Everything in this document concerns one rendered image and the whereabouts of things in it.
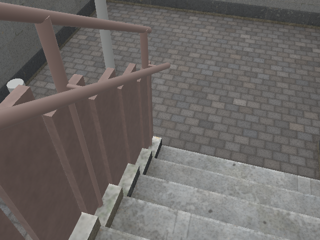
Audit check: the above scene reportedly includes stairs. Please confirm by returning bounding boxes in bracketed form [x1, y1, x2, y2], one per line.
[95, 145, 320, 240]

